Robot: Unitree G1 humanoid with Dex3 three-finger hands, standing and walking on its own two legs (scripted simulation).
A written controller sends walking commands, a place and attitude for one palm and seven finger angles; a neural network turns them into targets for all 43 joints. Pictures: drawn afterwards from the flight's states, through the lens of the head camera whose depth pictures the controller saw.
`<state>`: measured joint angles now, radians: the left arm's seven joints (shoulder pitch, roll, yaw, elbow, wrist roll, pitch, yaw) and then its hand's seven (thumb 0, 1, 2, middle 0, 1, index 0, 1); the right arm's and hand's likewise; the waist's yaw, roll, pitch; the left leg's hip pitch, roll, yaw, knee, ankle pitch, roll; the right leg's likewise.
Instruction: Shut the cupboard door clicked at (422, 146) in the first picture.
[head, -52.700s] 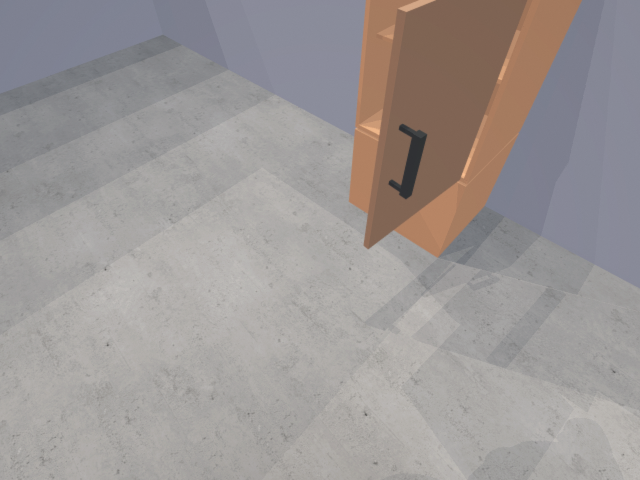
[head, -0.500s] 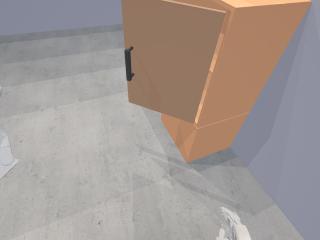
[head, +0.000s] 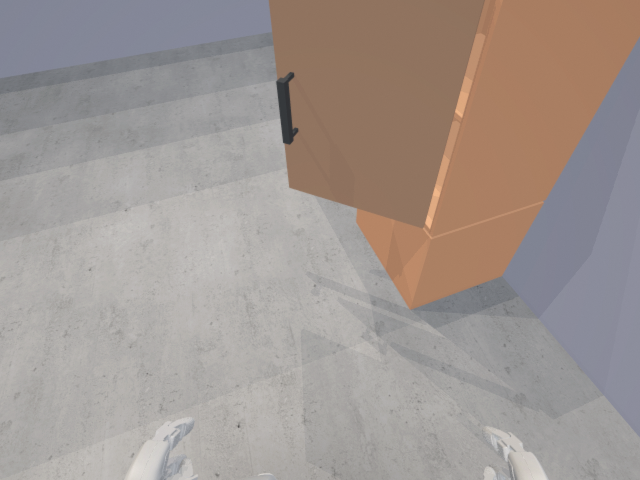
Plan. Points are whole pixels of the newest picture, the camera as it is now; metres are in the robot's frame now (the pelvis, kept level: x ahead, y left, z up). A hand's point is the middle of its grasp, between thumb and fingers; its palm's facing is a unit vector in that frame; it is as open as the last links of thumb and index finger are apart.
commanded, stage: let the arm hang, fingers relaxed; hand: left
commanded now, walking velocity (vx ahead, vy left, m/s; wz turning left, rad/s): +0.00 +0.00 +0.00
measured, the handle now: (289, 109) +0.93 +0.09 -0.03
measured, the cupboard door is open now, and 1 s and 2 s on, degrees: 44 44 44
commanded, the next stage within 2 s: look to check the result in 0.88 s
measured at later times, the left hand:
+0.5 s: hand out of the picture +0.00 +0.21 -0.15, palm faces +0.00 -0.98 -0.21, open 7.4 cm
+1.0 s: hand out of the picture +0.03 +0.20 -0.15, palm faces -0.01 -0.98 -0.18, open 7.4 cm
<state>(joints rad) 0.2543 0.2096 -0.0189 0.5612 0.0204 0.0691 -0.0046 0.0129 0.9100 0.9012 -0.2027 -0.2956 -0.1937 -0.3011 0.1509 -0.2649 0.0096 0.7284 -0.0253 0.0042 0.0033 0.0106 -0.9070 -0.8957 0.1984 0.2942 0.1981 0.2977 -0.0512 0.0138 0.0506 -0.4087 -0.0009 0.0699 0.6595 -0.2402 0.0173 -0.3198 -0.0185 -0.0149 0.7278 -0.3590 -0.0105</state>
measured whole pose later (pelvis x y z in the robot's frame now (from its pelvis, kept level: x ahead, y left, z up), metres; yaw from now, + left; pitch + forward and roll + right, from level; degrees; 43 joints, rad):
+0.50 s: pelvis +0.02 +0.02 +0.03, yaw -1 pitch -2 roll -1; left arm 0.34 0.19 0.00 1.10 0.01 0.02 0.02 0.01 0.92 0.90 -0.20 -0.30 -0.20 -0.30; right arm 0.29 -0.17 -0.01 1.09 -0.02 0.02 -0.02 0.01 -0.91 -0.90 0.20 0.29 0.20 0.30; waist 0.00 0.01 0.02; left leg -0.26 0.00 0.07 0.42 -0.14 0.04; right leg -0.14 0.00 0.00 0.41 -0.24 0.01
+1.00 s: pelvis +0.03 +0.03 +0.03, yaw -2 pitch -1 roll +0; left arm 0.30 0.16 0.00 1.14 0.02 0.00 0.03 0.01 0.91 0.90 -0.20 -0.30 -0.20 -0.30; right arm 0.26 -0.16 -0.02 1.13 -0.01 0.01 -0.02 0.01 -0.91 -0.90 0.20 0.29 0.20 0.30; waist -0.01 -0.01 0.03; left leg -0.22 -0.02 0.09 0.39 -0.15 0.05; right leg -0.12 -0.02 0.02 0.40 -0.26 0.02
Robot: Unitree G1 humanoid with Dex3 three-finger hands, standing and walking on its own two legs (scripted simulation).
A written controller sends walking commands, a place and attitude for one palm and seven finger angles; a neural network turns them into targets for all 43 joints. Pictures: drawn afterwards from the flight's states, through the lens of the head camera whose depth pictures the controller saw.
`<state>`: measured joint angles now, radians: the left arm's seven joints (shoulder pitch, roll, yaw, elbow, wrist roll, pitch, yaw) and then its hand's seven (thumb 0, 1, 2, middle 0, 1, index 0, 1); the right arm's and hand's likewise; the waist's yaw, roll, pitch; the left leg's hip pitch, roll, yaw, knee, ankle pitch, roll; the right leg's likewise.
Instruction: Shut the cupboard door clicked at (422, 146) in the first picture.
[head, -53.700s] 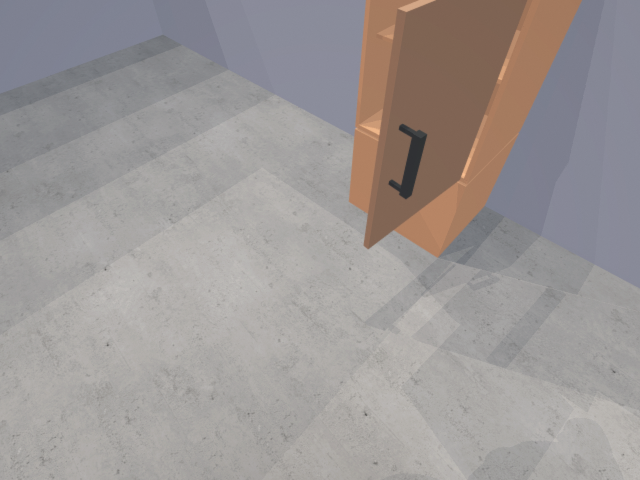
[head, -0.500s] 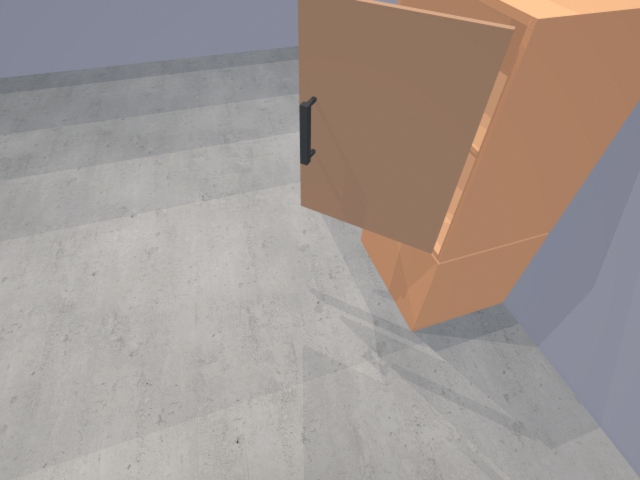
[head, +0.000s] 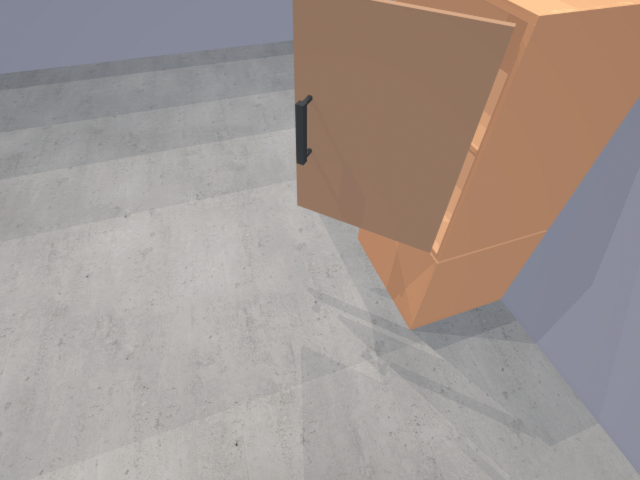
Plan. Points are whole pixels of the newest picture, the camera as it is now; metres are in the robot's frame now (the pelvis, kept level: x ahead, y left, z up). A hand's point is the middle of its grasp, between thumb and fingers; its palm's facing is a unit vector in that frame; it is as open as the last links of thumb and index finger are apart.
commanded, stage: look to check the result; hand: left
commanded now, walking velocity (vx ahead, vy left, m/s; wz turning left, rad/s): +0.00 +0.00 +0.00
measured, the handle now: (305, 130) +0.89 +0.08 -0.06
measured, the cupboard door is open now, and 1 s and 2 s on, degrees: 44 44 44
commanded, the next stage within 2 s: walk to a spot facing it in 0.42 s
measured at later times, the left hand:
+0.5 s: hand out of the picture +0.04 +0.19 -0.17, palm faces -0.01 -0.97 -0.24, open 7.4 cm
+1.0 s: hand out of the picture +0.02 +0.21 -0.21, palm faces +0.23 -0.95 -0.22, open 7.4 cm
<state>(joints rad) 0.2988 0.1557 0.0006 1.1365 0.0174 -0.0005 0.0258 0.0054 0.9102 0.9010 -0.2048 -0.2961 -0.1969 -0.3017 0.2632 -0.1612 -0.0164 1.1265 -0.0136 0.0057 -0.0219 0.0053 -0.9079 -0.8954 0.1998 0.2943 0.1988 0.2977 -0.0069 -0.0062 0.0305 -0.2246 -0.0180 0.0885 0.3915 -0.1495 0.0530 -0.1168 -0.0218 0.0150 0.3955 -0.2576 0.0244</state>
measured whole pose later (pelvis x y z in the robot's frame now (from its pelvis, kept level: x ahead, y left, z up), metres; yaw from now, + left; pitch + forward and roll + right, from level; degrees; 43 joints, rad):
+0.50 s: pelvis +0.02 -0.01 +0.00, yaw +0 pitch -1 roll +0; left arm 0.23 0.22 0.01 1.13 0.02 -0.01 0.02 0.01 0.91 0.90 -0.20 -0.30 -0.20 -0.30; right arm 0.20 -0.23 -0.02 1.13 -0.01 0.00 -0.02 0.01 -0.91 -0.90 0.20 0.29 0.20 0.30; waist -0.01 0.00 0.04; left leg -0.18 -0.01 0.09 0.37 -0.17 0.04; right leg -0.07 -0.01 0.01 0.35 -0.26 0.01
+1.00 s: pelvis +0.02 +0.01 -0.03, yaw +12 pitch -1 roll -1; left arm 0.20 0.22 0.06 0.98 0.02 0.05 0.03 0.01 0.91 0.90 -0.21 -0.30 -0.20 -0.30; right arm 0.20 -0.19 -0.05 0.99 -0.03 0.04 0.01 0.01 -0.91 -0.90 0.20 0.29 0.20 0.30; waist -0.01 -0.05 0.14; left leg -0.37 -0.02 0.06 0.71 -0.30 0.06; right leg -0.28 -0.08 -0.09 0.92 -0.54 0.03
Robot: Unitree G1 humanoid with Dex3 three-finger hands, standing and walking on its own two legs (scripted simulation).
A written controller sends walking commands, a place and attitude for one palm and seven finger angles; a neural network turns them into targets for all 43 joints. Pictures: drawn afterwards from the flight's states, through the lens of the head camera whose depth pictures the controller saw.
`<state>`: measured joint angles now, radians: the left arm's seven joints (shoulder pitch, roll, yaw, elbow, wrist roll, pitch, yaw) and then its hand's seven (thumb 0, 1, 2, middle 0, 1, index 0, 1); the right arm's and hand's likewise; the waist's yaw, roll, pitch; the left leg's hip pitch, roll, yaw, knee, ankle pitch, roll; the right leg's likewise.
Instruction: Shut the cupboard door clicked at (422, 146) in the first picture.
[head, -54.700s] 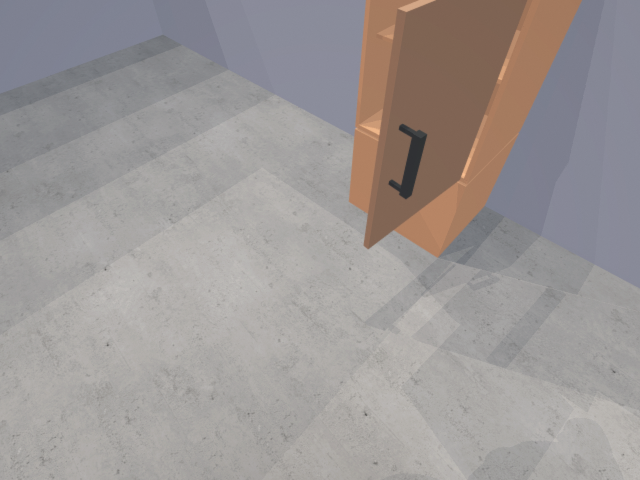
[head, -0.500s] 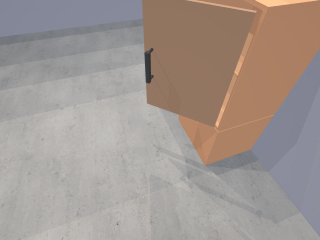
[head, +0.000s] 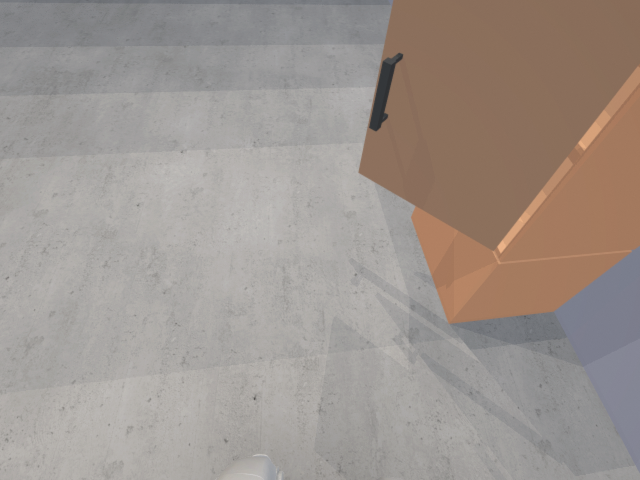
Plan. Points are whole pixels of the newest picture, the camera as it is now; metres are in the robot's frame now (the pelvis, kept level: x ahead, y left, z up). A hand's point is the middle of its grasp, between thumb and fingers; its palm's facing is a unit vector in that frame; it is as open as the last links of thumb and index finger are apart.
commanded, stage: walk to a spot facing it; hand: left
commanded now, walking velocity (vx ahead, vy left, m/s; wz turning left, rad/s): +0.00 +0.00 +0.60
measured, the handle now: (386, 93) +0.87 -0.11 -0.03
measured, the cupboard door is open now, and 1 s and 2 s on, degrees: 44 44 44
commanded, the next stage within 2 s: turn to face it in 1.90 s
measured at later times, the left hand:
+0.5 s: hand out of the picture +0.04 +0.17 -0.13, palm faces +0.27 -0.91 -0.30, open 7.4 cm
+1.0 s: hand out of the picture -0.05 +0.19 -0.14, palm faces +0.59 -0.77 -0.25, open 7.4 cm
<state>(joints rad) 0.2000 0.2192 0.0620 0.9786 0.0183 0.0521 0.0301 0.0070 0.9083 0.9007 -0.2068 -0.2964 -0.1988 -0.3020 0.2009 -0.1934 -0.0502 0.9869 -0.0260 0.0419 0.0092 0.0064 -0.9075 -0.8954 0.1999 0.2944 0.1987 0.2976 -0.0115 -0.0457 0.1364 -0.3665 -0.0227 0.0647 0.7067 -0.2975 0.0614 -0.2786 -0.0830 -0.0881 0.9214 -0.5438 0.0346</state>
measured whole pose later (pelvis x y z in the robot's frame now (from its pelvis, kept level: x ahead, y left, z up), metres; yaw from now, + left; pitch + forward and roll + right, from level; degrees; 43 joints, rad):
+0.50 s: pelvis +0.00 -0.05 +0.02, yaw +18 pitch +2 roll +0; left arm 0.17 0.20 0.04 0.87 0.03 0.03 0.02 0.01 0.91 0.90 -0.21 -0.30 -0.20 -0.30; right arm 0.19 -0.27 -0.11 0.92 -0.03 0.08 0.02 0.01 -0.91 -0.90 0.20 0.29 0.20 0.30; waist -0.03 0.06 0.09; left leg -0.56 -0.07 -0.08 1.05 -0.43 -0.04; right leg -0.25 -0.04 -0.04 0.55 -0.32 0.01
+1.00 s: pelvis +0.01 -0.04 +0.02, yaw +36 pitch +1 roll -1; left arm 0.19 0.26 0.08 0.87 0.02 0.06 0.00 0.01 0.91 0.90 -0.20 -0.30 -0.20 -0.30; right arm 0.17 -0.21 -0.04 0.88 -0.03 0.04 0.01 0.00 -0.90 -0.90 0.20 0.29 0.20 0.30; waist 0.00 -0.02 0.09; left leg -0.27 -0.02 -0.05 0.52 -0.26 0.02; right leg -0.46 -0.08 -0.01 0.97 -0.42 0.07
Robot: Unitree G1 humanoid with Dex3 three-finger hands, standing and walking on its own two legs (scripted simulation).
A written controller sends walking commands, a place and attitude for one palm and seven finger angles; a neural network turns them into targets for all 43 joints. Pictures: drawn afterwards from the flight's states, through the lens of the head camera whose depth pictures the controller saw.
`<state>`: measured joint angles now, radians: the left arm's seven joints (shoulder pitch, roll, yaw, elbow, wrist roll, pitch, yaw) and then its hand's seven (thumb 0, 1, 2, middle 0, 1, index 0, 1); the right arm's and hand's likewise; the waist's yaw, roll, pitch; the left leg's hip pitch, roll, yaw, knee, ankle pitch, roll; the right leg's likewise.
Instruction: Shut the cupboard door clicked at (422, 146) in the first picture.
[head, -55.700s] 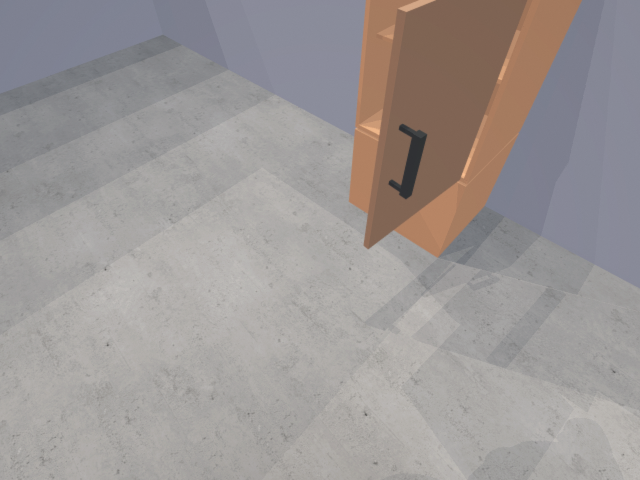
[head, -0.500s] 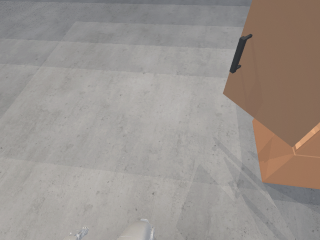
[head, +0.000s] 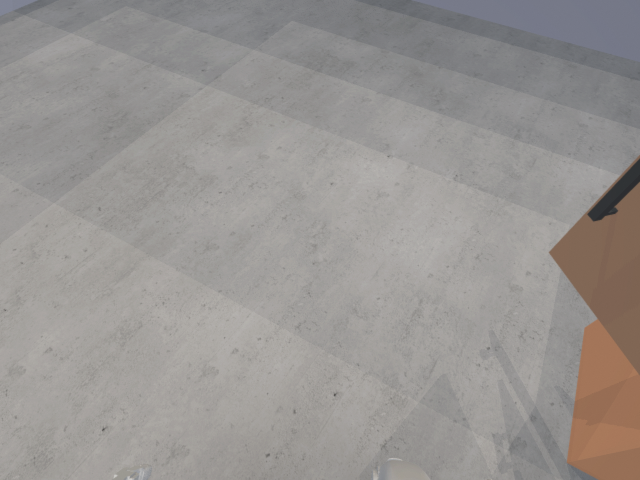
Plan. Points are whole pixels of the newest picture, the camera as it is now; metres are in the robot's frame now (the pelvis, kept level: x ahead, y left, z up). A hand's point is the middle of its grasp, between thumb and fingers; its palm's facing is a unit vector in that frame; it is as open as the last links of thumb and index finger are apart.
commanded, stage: walk to a spot facing it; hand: left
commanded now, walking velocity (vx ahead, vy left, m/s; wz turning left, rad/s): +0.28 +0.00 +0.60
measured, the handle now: (628, 188) +0.65 -0.56 -0.05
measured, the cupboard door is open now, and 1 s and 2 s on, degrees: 44 44 44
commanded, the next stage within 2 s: turn to face it in 0.90 s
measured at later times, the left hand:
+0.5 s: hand out of the picture +0.03 +0.15 -0.17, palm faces +0.38 -0.90 -0.19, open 7.4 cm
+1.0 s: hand (137, 380) +0.25 +0.29 -0.13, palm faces +0.52 -0.82 -0.23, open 7.4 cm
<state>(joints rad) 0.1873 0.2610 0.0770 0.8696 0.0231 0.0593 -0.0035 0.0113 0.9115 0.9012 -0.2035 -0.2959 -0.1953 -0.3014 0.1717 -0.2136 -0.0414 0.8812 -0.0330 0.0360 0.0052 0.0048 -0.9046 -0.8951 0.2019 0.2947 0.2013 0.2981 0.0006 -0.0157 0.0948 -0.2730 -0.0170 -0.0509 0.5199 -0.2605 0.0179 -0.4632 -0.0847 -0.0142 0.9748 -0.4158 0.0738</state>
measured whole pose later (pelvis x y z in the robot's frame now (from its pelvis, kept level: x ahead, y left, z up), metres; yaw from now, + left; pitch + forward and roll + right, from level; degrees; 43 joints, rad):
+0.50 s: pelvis +0.09 -0.01 -0.01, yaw +21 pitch +1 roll +1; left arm 0.33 0.16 0.04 0.93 0.03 -0.01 0.01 0.01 0.91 0.90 -0.21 -0.30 -0.20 -0.30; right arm 0.14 -0.22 -0.06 0.91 -0.03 0.06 0.05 0.01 -0.91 -0.90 0.20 0.29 0.19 0.30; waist 0.01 -0.02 0.14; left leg -0.48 0.03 0.11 0.77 -0.34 -0.01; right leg -0.07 -0.15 -0.32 0.50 -0.41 0.04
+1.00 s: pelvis +0.22 +0.04 +0.00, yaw +34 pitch +1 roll +0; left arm 0.08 0.23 0.06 0.83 0.02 0.02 -0.02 0.01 0.91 0.90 -0.20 -0.30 -0.19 -0.30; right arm 0.33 -0.19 -0.05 0.97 -0.03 0.00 0.01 0.01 -0.90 -0.90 0.20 0.29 0.20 0.30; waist -0.06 0.00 0.05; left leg -0.16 -0.06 -0.08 0.44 -0.29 0.04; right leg -0.49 -0.07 -0.01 0.74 -0.26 0.09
